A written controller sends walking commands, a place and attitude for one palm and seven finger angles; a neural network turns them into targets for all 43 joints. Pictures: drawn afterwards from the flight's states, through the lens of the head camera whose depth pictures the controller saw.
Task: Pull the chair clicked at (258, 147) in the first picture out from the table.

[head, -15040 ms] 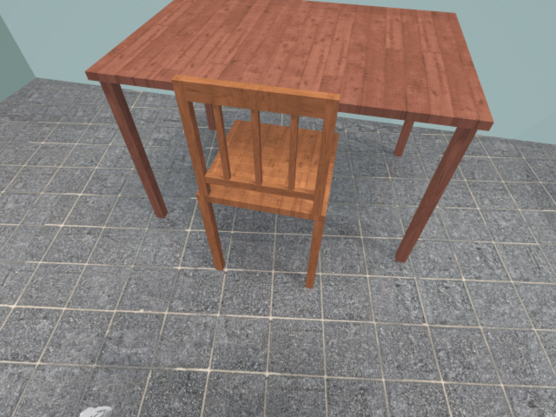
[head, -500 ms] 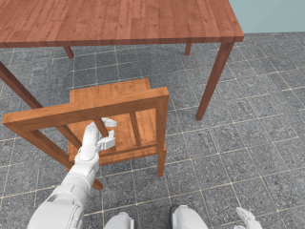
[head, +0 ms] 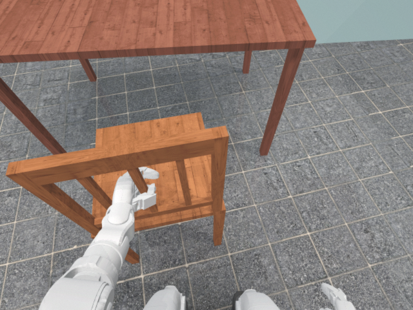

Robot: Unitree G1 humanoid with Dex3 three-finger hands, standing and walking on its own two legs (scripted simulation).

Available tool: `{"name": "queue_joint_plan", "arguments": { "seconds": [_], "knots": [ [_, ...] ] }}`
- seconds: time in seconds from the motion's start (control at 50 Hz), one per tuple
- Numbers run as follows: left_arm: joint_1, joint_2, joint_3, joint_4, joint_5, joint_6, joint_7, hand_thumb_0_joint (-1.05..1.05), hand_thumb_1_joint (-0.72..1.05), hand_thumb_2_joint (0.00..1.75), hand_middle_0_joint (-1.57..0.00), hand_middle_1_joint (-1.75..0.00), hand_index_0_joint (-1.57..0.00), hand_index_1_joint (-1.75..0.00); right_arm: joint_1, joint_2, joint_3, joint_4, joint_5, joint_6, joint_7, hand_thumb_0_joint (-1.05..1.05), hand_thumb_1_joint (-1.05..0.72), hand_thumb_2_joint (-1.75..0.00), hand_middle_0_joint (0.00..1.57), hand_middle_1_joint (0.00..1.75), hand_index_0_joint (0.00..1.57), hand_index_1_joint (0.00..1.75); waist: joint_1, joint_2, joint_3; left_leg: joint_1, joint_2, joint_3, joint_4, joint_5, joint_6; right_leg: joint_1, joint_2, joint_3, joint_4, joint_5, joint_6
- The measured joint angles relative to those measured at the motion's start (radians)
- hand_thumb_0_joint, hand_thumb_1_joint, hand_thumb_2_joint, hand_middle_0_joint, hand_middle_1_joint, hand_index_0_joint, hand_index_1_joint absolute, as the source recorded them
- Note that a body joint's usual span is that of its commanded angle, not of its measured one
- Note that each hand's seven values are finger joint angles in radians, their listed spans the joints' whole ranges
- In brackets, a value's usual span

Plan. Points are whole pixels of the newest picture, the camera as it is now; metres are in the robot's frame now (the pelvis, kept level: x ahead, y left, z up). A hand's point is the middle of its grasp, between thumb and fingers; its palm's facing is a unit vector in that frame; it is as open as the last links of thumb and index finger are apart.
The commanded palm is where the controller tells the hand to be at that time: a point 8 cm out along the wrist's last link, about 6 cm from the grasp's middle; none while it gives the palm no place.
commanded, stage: step backward, pulling the chair out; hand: left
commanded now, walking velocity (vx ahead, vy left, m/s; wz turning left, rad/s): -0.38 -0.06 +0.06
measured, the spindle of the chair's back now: (144, 190) +0.38 +0.15 -0.08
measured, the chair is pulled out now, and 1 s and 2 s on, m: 0.30 0.53 0.61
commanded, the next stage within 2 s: stop walking, hand still on the chair in 0.82 s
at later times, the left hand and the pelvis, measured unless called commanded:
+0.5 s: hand (152, 243) +0.25 +0.11 -0.06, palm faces +0.03 -0.98 -0.20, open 5.1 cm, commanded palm +0.24 +0.16 -0.06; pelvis -0.10 -0.02 +0.01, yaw -3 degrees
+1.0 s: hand out of the picture +0.13 +0.11 -0.06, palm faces -0.02 -0.98 -0.19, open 5.1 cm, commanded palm +0.11 +0.16 -0.04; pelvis -0.21 -0.01 +0.00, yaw +0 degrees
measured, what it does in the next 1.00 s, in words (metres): walks backwards: left foot, then right foot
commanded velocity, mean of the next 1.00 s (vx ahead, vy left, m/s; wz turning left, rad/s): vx -0.28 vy -0.02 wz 0.07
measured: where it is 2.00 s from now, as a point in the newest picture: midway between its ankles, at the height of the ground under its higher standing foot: outside the picture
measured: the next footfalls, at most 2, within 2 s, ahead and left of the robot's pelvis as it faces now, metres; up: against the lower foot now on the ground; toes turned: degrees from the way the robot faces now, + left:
left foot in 0.04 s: +0.07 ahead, +0.14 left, +0.00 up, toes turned +1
right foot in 0.34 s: -0.12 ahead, -0.14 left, +0.00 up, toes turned -3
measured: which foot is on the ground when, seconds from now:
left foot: up 0.00-0.02, down 0.04-0.38, up 0.40-0.60, down 0.62-1.00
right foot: down 0.00-0.08, up 0.10-0.32, down 0.34-1.00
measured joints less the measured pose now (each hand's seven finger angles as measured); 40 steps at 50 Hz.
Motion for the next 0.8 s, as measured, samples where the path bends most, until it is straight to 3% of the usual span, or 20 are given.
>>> {"name": "queue_joint_plan", "arguments": {
  "seconds": [0.04, 0.08, 0.12, 0.18, 0.22, 0.3, 0.34, 0.36, 0.4, 0.48, 0.52, 0.56, 0.62, 0.64, 0.68, 0.7, 0.76, 0.8],
  "knots": [
    [0.008, -0.008, -0.012, -0.016, 0.010, 0.013, 0.002, 0.02, 0.73, 0.80, -0.29, -1.17, -0.50, -1.44, 0.011, -0.023, -0.001, 0.001, -0.001, 0.000, -0.006, 0.01, -0.90, -0.89, 0.20, 0.30, 0.21, 0.30, -0.010, -0.004, -0.013, 0.052, -0.005, -0.008, -0.061, 0.029, 0.002, -0.009, -0.011, 0.000, -0.003, 0.010, 0.012],
    [0.007, -0.007, -0.037, -0.039, 0.018, 0.028, 0.001, 0.01, 0.73, 0.79, -0.28, -1.18, -0.50, -1.44, 0.019, -0.034, -0.006, -0.001, -0.003, 0.005, -0.013, 0.01, -0.90, -0.89, 0.20, 0.30, 0.21, 0.30, -0.015, -0.021, -0.009, 0.067, -0.011, 0.002, -0.129, 0.199, 0.021, -0.014, -0.027, -0.002, -0.003, 0.019, 0.026],
    [0.014, 0.003, -0.062, -0.063, 0.016, 0.035, -0.002, 0.01, 0.74, 0.79, -0.27, -1.19, -0.50, -1.44, 0.030, -0.029, -0.012, -0.019, -0.006, 0.017, -0.006, 0.01, -0.90, -0.89, 0.20, 0.30, 0.21, 0.30, 0.003, -0.045, -0.003, 0.071, -0.013, 0.024, -0.142, 0.202, 0.032, -0.028, -0.030, 0.011, 0.035, -0.044, 0.017],
    [0.028, 0.007, -0.070, -0.080, 0.013, 0.035, -0.007, 0.01, 0.74, 0.79, -0.25, -1.19, -0.50, -1.44, 0.045, -0.011, -0.017, -0.038, -0.020, 0.013, 0.011, 0.01, -0.90, -0.89, 0.20, 0.30, 0.20, 0.30, 0.018, -0.033, -0.002, 0.061, 0.012, 0.023, -0.166, 0.205, 0.035, -0.031, -0.002, 0.006, 0.161, -0.200, 0.001],
    [0.030, 0.011, -0.064, -0.076, 0.012, 0.027, -0.009, 0.01, 0.74, 0.79, -0.25, -1.19, -0.50, -1.44, 0.048, 0.008, -0.013, -0.036, -0.025, 0.003, 0.027, 0.01, -0.90, -0.89, 0.20, 0.30, 0.20, 0.30, 0.031, -0.023, 0.003, 0.061, 0.034, 0.021, -0.188, 0.227, 0.029, 0.008, 0.014, -0.002, 0.158, -0.233, -0.001],
    [0.020, 0.032, -0.035, -0.054, 0.010, 0.008, -0.019, 0.01, 0.73, 0.80, -0.28, -1.18, -0.50, -1.44, 0.044, 0.046, 0.004, -0.031, -0.029, -0.014, 0.054, 0.01, -0.90, -0.89, 0.20, 0.30, 0.21, 0.30, 0.056, -0.017, 0.013, 0.049, 0.067, 0.033, -0.212, 0.266, 0.007, 0.102, 0.019, 0.000, 0.064, -0.221, -0.001],
    [0.015, 0.046, -0.012, -0.048, 0.003, 0.001, -0.025, 0.01, 0.72, 0.81, -0.29, -1.17, -0.50, -1.44, 0.036, 0.056, 0.012, -0.032, -0.027, -0.017, 0.062, 0.01, -0.90, -0.89, 0.20, 0.30, 0.21, 0.30, 0.061, -0.010, 0.018, 0.027, 0.080, 0.037, -0.199, 0.277, -0.007, 0.148, 0.014, 0.000, -0.022, -0.156, -0.002],
    [0.011, 0.048, 0.006, -0.047, -0.003, -0.001, -0.025, 0.01, 0.72, 0.81, -0.30, -1.17, -0.50, -1.44, 0.023, 0.054, 0.014, -0.030, -0.024, -0.016, 0.064, 0.01, -0.90, -0.89, 0.20, 0.30, 0.21, 0.30, 0.057, 0.013, 0.035, 0.017, 0.098, 0.029, -0.187, 0.280, -0.014, 0.154, 0.028, -0.010, -0.052, -0.083, -0.003],
    [0.015, 0.046, 0.039, -0.041, -0.011, -0.009, -0.028, 0.02, 0.72, 0.81, -0.31, -1.15, -0.50, -1.44, 0.004, 0.043, 0.014, -0.023, -0.012, -0.008, 0.061, 0.01, -0.90, -0.89, 0.20, 0.30, 0.21, 0.30, 0.033, 0.058, 0.062, 0.000, 0.118, -0.001, -0.150, 0.265, -0.009, 0.156, 0.059, -0.029, -0.064, -0.058, -0.009],
    [0.055, 0.031, 0.061, -0.055, -0.013, -0.010, -0.022, 0.02, 0.72, 0.80, -0.30, -1.14, -0.50, -1.44, 0.001, 0.016, 0.009, -0.001, -0.002, 0.003, 0.032, 0.01, -0.90, -0.89, 0.20, 0.30, 0.21, 0.30, 0.017, 0.019, 0.036, -0.024, 0.004, -0.041, 0.112, 0.006, -0.009, 0.103, 0.015, -0.006, -0.034, -0.069, -0.015],
    [0.062, 0.010, 0.057, -0.054, -0.003, -0.004, -0.016, 0.02, 0.72, 0.80, -0.30, -1.14, -0.50, -1.44, 0.007, -0.011, 0.007, 0.010, -0.002, 0.000, 0.017, 0.01, -0.90, -0.89, 0.20, 0.30, 0.21, 0.30, 0.007, 0.009, 0.019, 0.016, -0.026, -0.035, 0.102, -0.031, -0.011, 0.088, -0.011, -0.009, -0.039, -0.056, -0.010],
    [0.055, -0.009, 0.035, -0.051, 0.008, 0.011, -0.011, 0.02, 0.72, 0.80, -0.29, -1.14, -0.50, -1.44, 0.017, -0.038, 0.002, 0.018, -0.002, -0.001, 0.002, 0.01, -0.90, -0.89, 0.20, 0.30, 0.21, 0.30, 0.001, 0.004, 0.000, 0.077, -0.031, -0.027, 0.016, -0.022, -0.010, 0.073, -0.031, -0.024, -0.042, -0.045, -0.001],
    [0.025, -0.031, -0.022, -0.051, 0.016, 0.038, -0.005, 0.01, 0.72, 0.80, -0.27, -1.16, -0.50, -1.44, 0.031, -0.077, -0.008, 0.019, 0.002, 0.004, -0.019, 0.01, -0.90, -0.89, 0.20, 0.30, 0.21, 0.30, 0.000, 0.013, -0.019, 0.181, -0.001, -0.015, -0.181, 0.114, -0.003, 0.045, -0.045, -0.059, -0.029, -0.035, 0.013],
    [0.010, -0.028, -0.043, -0.053, 0.017, 0.049, -0.005, 0.01, 0.72, 0.80, -0.27, -1.17, -0.50, -1.44, 0.023, -0.076, -0.015, 0.021, 0.003, 0.010, -0.022, 0.01, -0.90, -0.89, 0.20, 0.30, 0.21, 0.30, 0.004, -0.005, -0.011, 0.189, -0.011, -0.010, -0.212, 0.112, 0.004, 0.037, -0.058, -0.058, -0.024, -0.029, 0.018],
    [-0.010, -0.013, -0.070, -0.062, 0.012, 0.066, -0.005, 0.01, 0.72, 0.79, -0.25, -1.18, -0.50, -1.44, 0.010, -0.064, -0.019, 0.002, 0.000, 0.023, -0.019, 0.01, -0.91, -0.89, 0.20, 0.30, 0.20, 0.30, 0.022, -0.045, 0.009, 0.192, -0.026, 0.010, -0.231, 0.132, 0.015, 0.025, -0.070, -0.037, -0.027, 0.043, 0.019],
    [-0.012, -0.007, -0.076, -0.067, 0.010, 0.072, -0.008, 0.01, 0.73, 0.79, -0.25, -1.18, -0.50, -1.44, 0.008, -0.057, -0.019, -0.014, -0.007, 0.026, -0.013, 0.01, -0.91, -0.89, 0.20, 0.30, 0.20, 0.30, 0.026, -0.053, 0.014, 0.189, -0.025, 0.016, -0.235, 0.143, 0.018, 0.015, -0.068, -0.030, -0.005, 0.015, 0.015],
    [-0.002, -0.003, -0.073, -0.066, 0.006, 0.073, -0.012, 0.01, 0.73, 0.79, -0.24, -1.17, -0.50, -1.44, 0.019, -0.032, -0.020, -0.055, -0.018, 0.022, 0.013, 0.01, -0.91, -0.89, 0.20, 0.30, 0.20, 0.30, 0.028, -0.038, 0.011, 0.167, -0.001, 0.010, -0.231, 0.165, 0.017, 0.019, -0.035, -0.021, 0.050, -0.123, -0.002],
    [0.012, -0.002, -0.072, -0.061, 0.007, 0.064, -0.017, 0.01, 0.73, 0.79, -0.24, -1.17, -0.50, -1.44, 0.035, -0.010, -0.011, -0.067, -0.014, 0.017, 0.029, 0.01, -0.91, -0.89, 0.20, 0.30, 0.20, 0.30, 0.035, -0.028, 0.003, 0.152, 0.013, 0.005, -0.214, 0.167, 0.009, 0.072, -0.021, -0.020, -0.008, -0.062, -0.007]
  ]
}}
